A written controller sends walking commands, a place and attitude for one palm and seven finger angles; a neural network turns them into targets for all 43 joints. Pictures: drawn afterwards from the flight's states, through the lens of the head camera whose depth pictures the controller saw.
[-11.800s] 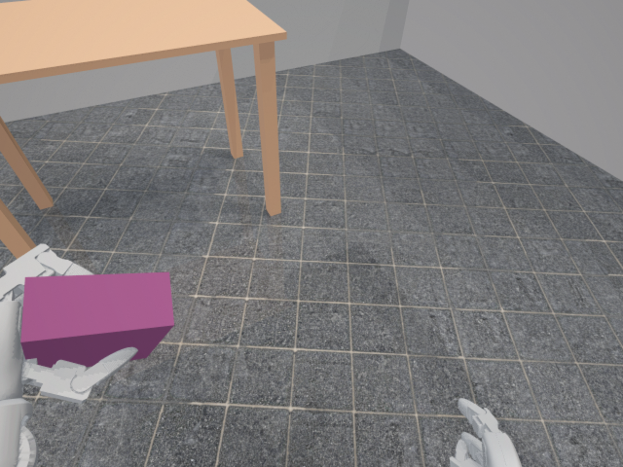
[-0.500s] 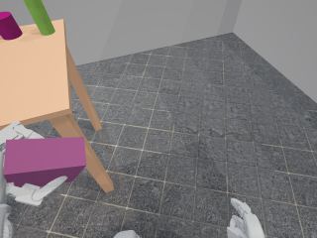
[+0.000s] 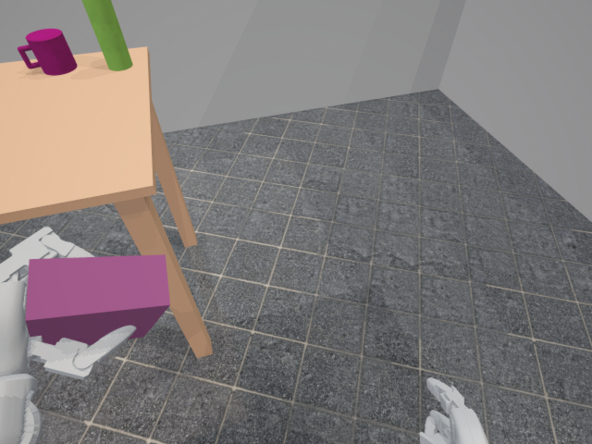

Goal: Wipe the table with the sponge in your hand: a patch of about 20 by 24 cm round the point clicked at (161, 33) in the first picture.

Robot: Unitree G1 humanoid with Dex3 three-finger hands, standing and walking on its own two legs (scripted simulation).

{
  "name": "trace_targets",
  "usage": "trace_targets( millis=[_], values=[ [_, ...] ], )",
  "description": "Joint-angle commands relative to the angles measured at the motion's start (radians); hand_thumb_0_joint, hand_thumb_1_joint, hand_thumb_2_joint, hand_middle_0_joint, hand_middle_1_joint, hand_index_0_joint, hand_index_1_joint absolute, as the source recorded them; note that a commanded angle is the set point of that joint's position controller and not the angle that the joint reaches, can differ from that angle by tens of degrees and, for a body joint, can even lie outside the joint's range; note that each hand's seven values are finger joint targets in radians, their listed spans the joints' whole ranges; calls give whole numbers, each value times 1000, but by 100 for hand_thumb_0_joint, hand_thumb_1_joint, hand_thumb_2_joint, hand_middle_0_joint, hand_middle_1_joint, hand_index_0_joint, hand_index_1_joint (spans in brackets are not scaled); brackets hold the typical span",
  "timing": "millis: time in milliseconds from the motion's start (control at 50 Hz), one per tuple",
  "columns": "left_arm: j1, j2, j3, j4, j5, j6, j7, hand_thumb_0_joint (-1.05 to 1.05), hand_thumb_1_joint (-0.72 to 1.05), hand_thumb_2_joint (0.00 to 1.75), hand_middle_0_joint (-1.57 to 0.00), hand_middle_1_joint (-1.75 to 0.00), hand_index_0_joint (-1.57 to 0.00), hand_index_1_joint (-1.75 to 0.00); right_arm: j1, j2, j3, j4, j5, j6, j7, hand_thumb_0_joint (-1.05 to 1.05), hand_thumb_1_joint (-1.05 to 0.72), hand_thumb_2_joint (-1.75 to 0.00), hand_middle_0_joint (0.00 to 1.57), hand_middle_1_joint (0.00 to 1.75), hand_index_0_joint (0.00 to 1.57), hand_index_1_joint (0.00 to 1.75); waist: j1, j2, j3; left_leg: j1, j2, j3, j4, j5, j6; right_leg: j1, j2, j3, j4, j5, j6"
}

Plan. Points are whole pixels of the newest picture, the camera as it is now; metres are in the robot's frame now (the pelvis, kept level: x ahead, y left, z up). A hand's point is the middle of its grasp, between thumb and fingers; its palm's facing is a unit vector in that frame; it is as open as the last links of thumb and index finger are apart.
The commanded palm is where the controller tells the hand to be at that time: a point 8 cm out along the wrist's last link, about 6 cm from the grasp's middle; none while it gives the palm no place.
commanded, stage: come to a stop and stand still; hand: left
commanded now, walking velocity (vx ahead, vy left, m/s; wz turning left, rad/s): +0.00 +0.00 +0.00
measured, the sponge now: (116, 303) +0.22 +0.21 +0.14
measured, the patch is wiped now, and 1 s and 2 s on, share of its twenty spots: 0.00 0.00 0.00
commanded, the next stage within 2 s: look again from close up in 1.06 s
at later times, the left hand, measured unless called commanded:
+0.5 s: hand (67, 298) +0.22 +0.26 +0.15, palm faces +0.37 -0.83 -0.41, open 9.5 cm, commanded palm +0.17 +0.30 +0.18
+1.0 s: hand (76, 274) +0.25 +0.26 +0.16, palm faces +0.37 -0.83 -0.42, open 9.5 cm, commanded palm +0.19 +0.30 +0.18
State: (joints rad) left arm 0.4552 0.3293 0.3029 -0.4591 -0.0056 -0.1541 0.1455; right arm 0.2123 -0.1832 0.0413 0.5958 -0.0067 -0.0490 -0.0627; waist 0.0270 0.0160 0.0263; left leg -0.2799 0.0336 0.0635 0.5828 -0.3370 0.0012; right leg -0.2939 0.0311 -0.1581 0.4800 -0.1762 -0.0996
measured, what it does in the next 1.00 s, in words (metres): stands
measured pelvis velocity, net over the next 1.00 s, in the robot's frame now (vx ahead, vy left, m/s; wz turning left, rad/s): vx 0.03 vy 0.02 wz -0.01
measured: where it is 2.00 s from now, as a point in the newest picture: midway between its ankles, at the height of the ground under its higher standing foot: outside the picture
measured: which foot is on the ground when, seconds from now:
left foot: down 0.00-1.00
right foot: down 0.00-1.00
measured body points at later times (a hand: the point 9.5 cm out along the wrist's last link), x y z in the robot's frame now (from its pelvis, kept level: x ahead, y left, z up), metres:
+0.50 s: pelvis +0.00 +0.02 +0.00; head +0.02 +0.02 +0.45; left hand +0.19 +0.30 +0.18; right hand +0.16 -0.21 -0.09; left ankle +0.02 +0.12 -0.73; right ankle +0.06 -0.06 -0.73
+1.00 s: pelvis +0.03 +0.02 +0.00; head +0.05 +0.02 +0.45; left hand +0.22 +0.30 +0.18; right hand +0.20 -0.20 -0.09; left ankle +0.02 +0.12 -0.73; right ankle +0.06 -0.06 -0.73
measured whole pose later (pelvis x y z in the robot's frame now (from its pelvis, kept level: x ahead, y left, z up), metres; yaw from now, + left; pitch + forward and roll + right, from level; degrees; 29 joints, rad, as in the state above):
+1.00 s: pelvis +0.03 +0.02 +0.00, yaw +0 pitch +0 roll +0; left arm 0.49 0.35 0.32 -0.48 -0.02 -0.17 0.16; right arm 0.20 -0.20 0.03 0.58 0.00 -0.04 -0.08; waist 0.00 0.01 0.03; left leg -0.24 0.01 0.07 0.53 -0.29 0.02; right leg -0.29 0.02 -0.13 0.49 -0.21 -0.06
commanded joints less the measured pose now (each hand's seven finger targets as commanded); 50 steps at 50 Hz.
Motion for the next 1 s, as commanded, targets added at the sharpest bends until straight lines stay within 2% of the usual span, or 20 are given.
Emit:
trace_targets(
  millis=[0,40,80,140,160,200,220,280,320,360,380,460,500,540,580,660,760,800,880,980],
  values=[
    [-77,205,131,-226,-18,-58,35,0,10,130,-120,-160,-120,-160,-78,-105,-45,-143,5,-36,-4,0,-90,-90,20,30,20,30,-19,-83,-115,12,15,-54,-24,-7,10,66,-299,349,-260,-269,15],
    [-60,207,134,-236,-20,-62,36,0,10,130,-120,-160,-120,-160,-77,-112,-45,-146,3,-32,-8,0,-90,-90,20,30,20,30,-18,-41,-111,47,30,-61,-107,39,17,66,-254,297,-229,-244,40],
    [-48,215,137,-252,-20,-63,33,0,10,130,-120,-160,-120,-160,-88,-121,-45,-158,3,-28,-14,0,-90,-90,20,30,20,30,-14,32,-80,37,75,-105,-190,0,31,47,-200,255,-200,-287,65],
    [-62,191,123,-226,-11,-70,32,0,10,130,-120,-160,-120,-160,-88,-129,-39,-163,2,-32,-17,0,-90,-90,20,30,20,30,-16,89,-23,-121,130,-163,-297,-108,48,125,-123,199,-123,-238,96],
    [-70,185,120,-208,-9,-71,31,0,10,130,-120,-160,-120,-160,-84,-129,-41,-161,5,-35,-17,0,-90,-90,20,30,20,30,-16,71,-25,-154,135,-173,-305,-116,51,159,-114,191,-101,-196,98],
    [-84,183,120,-201,-9,-77,30,0,10,130,-120,-160,-120,-160,-80,-128,-45,-159,8,-43,-20,0,-90,-90,20,30,20,30,-15,61,-53,-141,131,-159,-287,-55,46,188,-112,183,-75,-102,99],
    [-80,175,112,-199,-7,-78,29,0,10,130,-120,-160,-120,-160,-73,-135,-48,-156,6,-47,-19,0,-90,-90,20,30,20,30,-17,86,-68,-138,126,-151,-280,-34,41,199,-111,178,-64,-75,97],
    [-79,175,113,-212,-8,-84,26,0,10,130,-120,-160,-120,-160,-72,-134,-52,-155,9,-55,-16,0,-90,-90,20,30,20,30,-13,77,-79,-162,117,-142,-275,-85,39,208,-119,192,-63,-112,96],
    [-76,174,108,-218,-7,-84,27,0,10,130,-120,-160,-120,-160,-68,-136,-55,-151,7,-63,-14,0,-90,-90,20,30,20,30,-15,19,-79,-130,92,-118,-226,-72,32,167,-141,227,-105,-133,87],
    [-76,187,119,-224,-10,-84,32,0,10,130,-120,-160,-120,-160,-63,-133,-57,-143,5,-66,-13,0,-90,-90,20,30,20,30,-19,-5,-91,-86,67,-98,-173,-46,25,130,-173,269,-148,-154,72],
    [-84,198,126,-246,-11,-85,33,0,10,130,-120,-160,-120,-160,-65,-138,-59,-143,5,-64,-13,0,-90,-90,20,30,20,30,-21,12,-105,-64,62,-96,-156,-29,21,121,-187,277,-151,-159,63],
    [-59,192,126,-237,-15,-86,38,0,10,130,-120,-160,-120,-160,-70,-133,-56,-143,3,-62,-14,0,-90,-90,20,30,20,30,-21,31,-92,-43,71,-111,-177,1,23,96,-172,260,-143,-148,65],
    [-58,189,128,-239,-16,-91,37,0,10,130,-120,-160,-120,-160,-78,-134,-54,-149,4,-60,-17,0,-90,-90,20,30,20,30,-19,48,-86,-61,101,-142,-228,45,26,128,-137,215,-95,-82,79],
    [-33,186,135,-215,-18,-92,37,0,10,130,-120,-160,-120,-160,-72,-136,-54,-149,5,-58,-20,0,-90,-90,20,30,20,30,-16,54,-113,-78,119,-154,-238,113,29,185,-118,188,-49,18,87],
    [-35,177,127,-215,-20,-92,32,0,10,130,-120,-160,-120,-160,-77,-134,-55,-155,8,-57,-20,0,-90,-90,20,30,20,30,-18,68,-118,-71,122,-142,-229,163,23,194,-117,180,-31,83,88],
    [-17,173,122,-214,-24,-90,32,0,10,130,-120,-160,-120,-160,-67,-134,-58,-156,9,-57,-18,0,-90,-90,20,30,20,30,-21,40,-154,-44,114,-117,-181,231,13,209,-134,194,-23,180,82],
    [-34,181,123,-228,-27,-87,35,0,10,130,-120,-160,-120,-160,-67,-133,-57,-156,8,-52,-17,0,-90,-90,20,30,20,30,-26,7,-147,-48,86,-106,-153,159,9,179,-163,230,-57,124,67],
    [-45,187,126,-252,-26,-89,36,0,10,130,-120,-160,-120,-160,-76,-130,-57,-158,7,-51,-19,0,-90,-90,20,30,20,30,-27,30,-144,-33,85,-107,-150,162,8,163,-168,237,-60,111,63],
    [-31,192,138,-254,-28,-89,37,0,10,130,-120,-160,-120,-160,-80,-131,-57,-165,8,-46,-21,0,-90,-90,20,30,20,30,-27,43,-161,-26,101,-119,-164,237,8,190,-149,204,-30,172,72],
    [-16,182,131,-236,-31,-88,36,0,10,130,-120,-160,-120,-160,-77,-131,-57,-168,10,-42,-21,0,-90,-90,20,30,20,30,-28,45,-161,-36,105,-118,-159,263,5,208,-148,198,-21,212,74]
  ],
)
